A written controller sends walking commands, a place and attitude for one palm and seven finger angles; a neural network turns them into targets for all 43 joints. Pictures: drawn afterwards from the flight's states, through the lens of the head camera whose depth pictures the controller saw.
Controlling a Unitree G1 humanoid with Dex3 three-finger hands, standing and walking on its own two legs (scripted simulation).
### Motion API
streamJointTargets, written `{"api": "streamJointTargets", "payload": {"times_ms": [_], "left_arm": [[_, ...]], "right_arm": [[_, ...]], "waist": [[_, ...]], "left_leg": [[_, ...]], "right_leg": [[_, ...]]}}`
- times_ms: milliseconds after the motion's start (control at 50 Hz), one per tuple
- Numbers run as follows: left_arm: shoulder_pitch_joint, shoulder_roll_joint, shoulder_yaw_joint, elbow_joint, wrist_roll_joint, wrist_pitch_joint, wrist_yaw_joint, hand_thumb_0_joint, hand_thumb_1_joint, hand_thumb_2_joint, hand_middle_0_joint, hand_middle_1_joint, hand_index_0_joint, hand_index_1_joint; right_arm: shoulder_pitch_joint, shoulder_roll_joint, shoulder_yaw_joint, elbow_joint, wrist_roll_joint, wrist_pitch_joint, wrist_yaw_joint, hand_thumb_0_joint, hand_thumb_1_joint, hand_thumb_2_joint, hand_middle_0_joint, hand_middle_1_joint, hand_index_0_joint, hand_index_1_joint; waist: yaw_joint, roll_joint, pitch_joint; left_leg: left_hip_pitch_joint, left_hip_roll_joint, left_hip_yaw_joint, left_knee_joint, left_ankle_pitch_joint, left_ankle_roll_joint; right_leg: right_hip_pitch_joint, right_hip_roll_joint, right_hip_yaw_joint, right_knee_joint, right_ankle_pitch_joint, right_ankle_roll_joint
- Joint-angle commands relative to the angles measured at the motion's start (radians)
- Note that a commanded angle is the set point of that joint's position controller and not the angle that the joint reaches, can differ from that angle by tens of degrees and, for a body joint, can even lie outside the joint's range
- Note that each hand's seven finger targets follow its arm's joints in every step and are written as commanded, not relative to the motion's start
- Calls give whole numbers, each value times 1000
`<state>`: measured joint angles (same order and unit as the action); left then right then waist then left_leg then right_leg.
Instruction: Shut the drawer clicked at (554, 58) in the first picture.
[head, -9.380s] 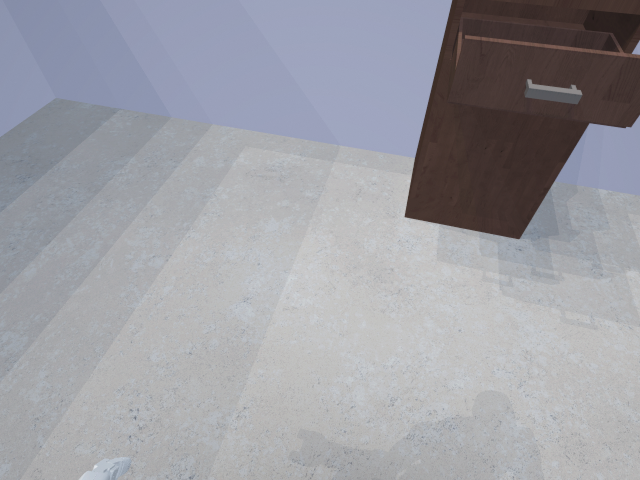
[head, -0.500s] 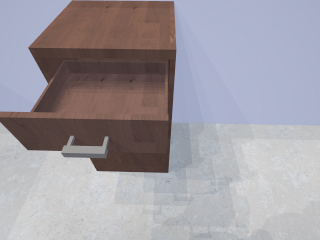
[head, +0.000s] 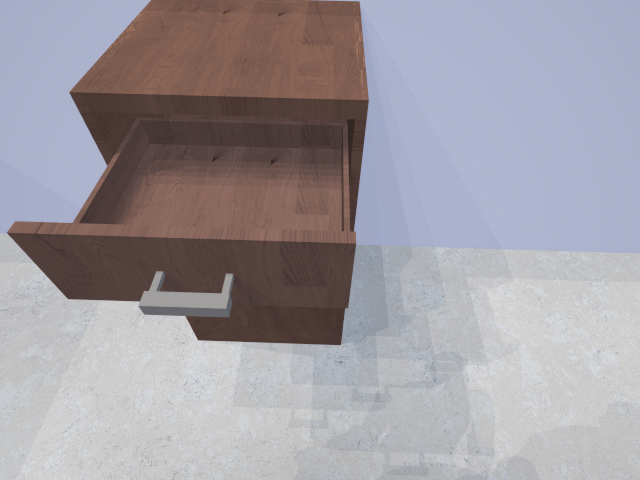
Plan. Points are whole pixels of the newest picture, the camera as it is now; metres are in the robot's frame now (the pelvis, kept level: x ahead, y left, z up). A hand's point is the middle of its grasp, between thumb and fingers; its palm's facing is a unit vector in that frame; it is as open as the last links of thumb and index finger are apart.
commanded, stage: look again from close up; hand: left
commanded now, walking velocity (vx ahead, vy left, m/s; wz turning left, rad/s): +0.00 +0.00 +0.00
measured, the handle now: (190, 291) +0.34 +0.21 +0.02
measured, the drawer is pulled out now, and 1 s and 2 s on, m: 0.27 0.27 0.27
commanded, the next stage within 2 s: raise the hand and make a fist in 0.06 s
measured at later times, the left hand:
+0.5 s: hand (185, 461) +0.14 +0.16 -0.01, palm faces -0.02 -1.00 +0.00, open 6.4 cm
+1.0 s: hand (160, 442) +0.15 +0.18 +0.03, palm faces +0.04 -1.00 -0.05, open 3.8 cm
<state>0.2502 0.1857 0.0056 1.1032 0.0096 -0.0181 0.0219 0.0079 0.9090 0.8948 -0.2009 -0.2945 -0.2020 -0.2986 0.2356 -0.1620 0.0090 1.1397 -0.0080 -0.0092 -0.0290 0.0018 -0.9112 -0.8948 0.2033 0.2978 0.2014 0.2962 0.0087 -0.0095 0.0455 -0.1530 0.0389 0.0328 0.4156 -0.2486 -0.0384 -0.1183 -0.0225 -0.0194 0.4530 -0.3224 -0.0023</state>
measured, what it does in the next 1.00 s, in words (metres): lowers itself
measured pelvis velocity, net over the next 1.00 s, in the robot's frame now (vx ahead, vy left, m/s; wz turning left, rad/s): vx -0.05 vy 0.01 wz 0.03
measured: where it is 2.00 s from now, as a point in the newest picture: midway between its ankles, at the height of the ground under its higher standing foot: outside the picture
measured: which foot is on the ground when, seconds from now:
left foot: down 0.00-1.00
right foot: down 0.00-1.00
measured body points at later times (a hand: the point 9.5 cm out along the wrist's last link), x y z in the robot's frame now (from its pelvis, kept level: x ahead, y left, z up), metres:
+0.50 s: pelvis -0.05 +0.00 -0.06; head -0.02 +0.01 +0.39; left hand +0.14 +0.22 -0.01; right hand +0.17 -0.25 -0.10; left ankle -0.02 +0.14 -0.74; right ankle -0.05 -0.11 -0.74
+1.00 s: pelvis -0.05 +0.01 -0.05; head -0.03 +0.00 +0.40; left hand +0.15 +0.24 +0.03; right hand +0.10 -0.22 -0.14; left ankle -0.02 +0.14 -0.74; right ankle -0.05 -0.11 -0.74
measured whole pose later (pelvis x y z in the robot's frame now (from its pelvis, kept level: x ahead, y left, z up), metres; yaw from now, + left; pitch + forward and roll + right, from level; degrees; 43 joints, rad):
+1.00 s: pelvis -0.05 +0.01 -0.05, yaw +1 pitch +7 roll -1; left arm 0.50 0.21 0.13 -0.20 -0.25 -0.25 -0.18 0.02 0.90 0.90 -0.87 -1.02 -0.87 -1.02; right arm 0.31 -0.21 0.01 0.58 0.03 -0.23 -0.06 0.01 -0.90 -0.89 0.21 0.30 0.21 0.30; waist -0.02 0.04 -0.10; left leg -0.64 0.05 -0.01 0.92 -0.41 -0.03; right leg -0.57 -0.02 -0.05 0.91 -0.47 0.00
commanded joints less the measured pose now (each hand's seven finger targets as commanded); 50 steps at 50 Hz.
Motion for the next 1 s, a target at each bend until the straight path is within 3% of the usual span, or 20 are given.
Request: {"api": "streamJointTargets", "payload": {"times_ms": [0, 120, 140, 160, 180, 200, 220, 240, 260, 300, 340, 380, 400, 440, 520, 600, 640, 800, 900, 980], "left_arm": [[63, 120, 23, -23, 4, -8, 10, 0, 900, 900, -200, -300, -200, -300], [57, 123, 24, -23, 5, -9, 11, 0, 900, 900, -200, -300, -200, -300], [142, 104, 16, 7, 13, -30, 53, 0, 900, 900, -200, -300, -200, -300], [-623, 362, 173, -1530, -177, -254, 39, 0, 900, 900, -220, -322, -220, -322], [-87, 258, 154, -1256, -94, -210, 71, 0, 900, 900, -240, -343, -240, -343], [182, 36, 24, -1097, -132, -86, 97, 0, 900, 900, -260, -365, -260, -365], [126, -33, -1, -1092, -143, -85, 79, 0, 900, 900, -280, -387, -280, -387], [51, 23, 55, -1139, -149, -133, 63, 0, 900, 900, -300, -408, -300, -408], [116, 59, 117, -1106, -154, -196, 37, 0, 900, 900, -320, -430, -320, -430], [384, -24, 114, -987, -174, -318, -50, 0, 900, 900, -360, -473, -360, -473], [439, -68, 101, -943, -212, -467, -171, 0, 900, 900, -400, -517, -400, -517], [392, -19, 127, -980, -236, -620, -303, 0, 900, 900, -440, -560, -440, -560], [421, 52, 199, -985, -234, -629, -323, 0, 900, 900, -460, -582, -460, -582], [333, 69, 184, -1155, -262, -573, -340, 0, 900, 900, -500, -625, -500, -625], [116, 110, 197, -1425, -279, -496, -253, 0, 900, 900, -580, -712, -580, -712], [-1, 98, 87, -1585, -232, -511, -209, 0, 900, 900, -660, -798, -660, -798], [5, 79, 56, -1513, -231, -488, -232, 0, 900, 900, -700, -842, -700, -842], [156, 175, 230, -1383, -282, -260, -241, 0, 900, 900, -860, -1015, -860, -1015], [242, 138, 219, -1482, -277, -292, -185, 0, 900, 900, -960, -1123, -960, -1123], [298, 96, 155, -1561, -266, -327, -191, 0, 900, 900, -1040, -1210, -1040, -1210]], "right_arm": [[42, -109, -18, -29, -3, -21, -5, 0, -900, -900, 200, 300, 200, 300], [43, -116, -20, -28, -4, -22, -5, 0, -900, -900, 200, 300, 200, 300], [-33, -137, -30, -100, 6, -24, 8, 0, -900, -900, 200, 300, 200, 300], [3, -277, -51, -419, 49, -175, -38, 0, -900, -900, 200, 300, 200, 300], [-45, -184, -44, -386, 27, -263, -74, 0, -900, -900, 200, 300, 200, 300], [-61, -158, -51, -387, 50, -292, -66, 0, -900, -900, 200, 300, 200, 300], [-14, -181, -57, -363, 51, -294, -52, 0, -900, -900, 200, 300, 200, 300], [-45, -199, -77, -424, 37, -304, -47, 0, -900, -900, 200, 300, 200, 300], [-39, -211, -92, -445, 21, -310, -43, 0, -900, -900, 200, 300, 200, 300], [-90, -188, -102, -518, 14, -312, -17, 0, -900, -900, 200, 300, 200, 300], [-129, -180, -103, -572, 9, -298, 15, 0, -900, -900, 200, 300, 200, 300], [-150, -190, -112, -632, 13, -295, 39, 0, -900, -900, 200, 300, 200, 300], [-147, -193, -119, -665, 22, -282, 46, 0, -900, -900, 200, 300, 200, 300], [-172, -201, -110, -762, 33, -263, 37, 0, -900, -900, 200, 300, 200, 300], [-125, -185, -92, -818, 42, -241, -6, 0, -900, -900, 200, 300, 200, 300], [-58, -184, -61, -794, 28, -256, -31, 0, -900, -900, 200, 300, 200, 300], [-56, -184, -50, -773, 33, -268, -39, 0, -900, -900, 200, 300, 200, 300], [-110, -171, -38, -765, 49, -268, -56, 0, -900, -900, 200, 300, 200, 300], [-99, -161, -44, -752, 39, -291, -37, 0, -900, -900, 200, 300, 200, 300], [-79, -169, -53, -752, 41, -315, -23, 0, -900, -900, 200, 300, 200, 300]], "waist": [[4, 9, -6], [1, 7, -8], [25, -22, 39], [-83, 140, -464], [24, 278, -481], [-11, 229, -307], [-53, 73, -173], [-66, -24, -62], [-59, -85, -107], [22, -119, -107], [43, -183, -117], [41, -119, -162], [68, -41, -189], [62, -6, -289], [7, 40, -287], [-76, 62, -309], [-83, 75, -256], [12, -15, -278], [22, -42, -280], [6, 17, -255]], "left_leg": [[30, 60, -42, -45, 265, 52], [26, 58, -45, -42, 281, 50], [-70, 72, -2, 188, 285, 27], [190, -41, -2, 44, 416, 67], [279, 4, 5, 35, 575, 78], [146, 22, -18, 45, 566, 53], [60, 9, -30, 81, 462, 55], [-46, -11, -42, 116, 318, 58], [-97, -23, -32, 155, 252, 57], [-232, -37, -16, 221, 184, 37], [-388, -42, -7, 319, 98, 20], [-488, -48, -1, 419, 24, 18], [-498, -52, 13, 439, 10, 23], [-502, -58, 27, 457, -48, 38], [-514, -48, -12, 479, -211, 54], [-457, -26, -45, 527, -122, 74], [-474, -24, -56, 521, -144, 69], [-451, -32, -51, 422, -97, 61], [-392, -30, -45, 382, 5, 60], [-352, -33, -34, 369, 14, 60]], "right_leg": [[-45, -78, 47, -69, 298, -20], [-42, -81, 47, -66, 314, -19], [-82, -141, 125, -92, 648, 6], [28, -44, 18, 33, 653, -26], [-13, 6, -14, 96, 432, -38], [-116, 6, -82, 84, 228, -15], [-184, 8, -93, 63, 256, -1], [-261, 15, -104, 66, 246, 6], [-299, 20, -110, 92, 224, 8], [-337, 26, -113, 184, 192, 0], [-437, 29, -105, 304, 151, -6], [-508, 20, -71, 395, 97, -17], [-499, 9, -46, 406, 76, -25], [-501, 10, -34, 422, -12, -20], [-580, 15, 26, 356, -271, -8], [-602, 32, 7, 381, -126, -9], [-616, 33, 8, 364, -152, -10], [-433, 15, 20, 261, -167, 3], [-379, 21, -27, 283, 9, 4], [-401, 24, -50, 290, 47, 3]]}}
